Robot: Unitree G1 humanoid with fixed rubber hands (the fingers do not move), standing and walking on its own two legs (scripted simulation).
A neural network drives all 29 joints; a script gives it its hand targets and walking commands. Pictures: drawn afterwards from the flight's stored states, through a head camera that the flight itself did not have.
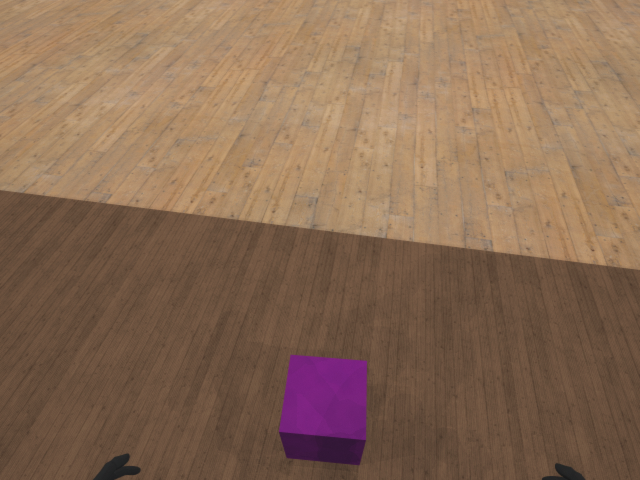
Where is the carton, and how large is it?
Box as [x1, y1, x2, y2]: [279, 355, 366, 464]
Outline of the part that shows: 290,355 279,433 286,456 291,458 359,464 365,441 366,361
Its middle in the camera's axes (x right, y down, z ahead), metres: +0.02 +0.47 +1.09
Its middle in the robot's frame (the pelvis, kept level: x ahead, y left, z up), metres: +0.43 +0.02 -0.66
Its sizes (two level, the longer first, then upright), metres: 0.210 0.200 0.250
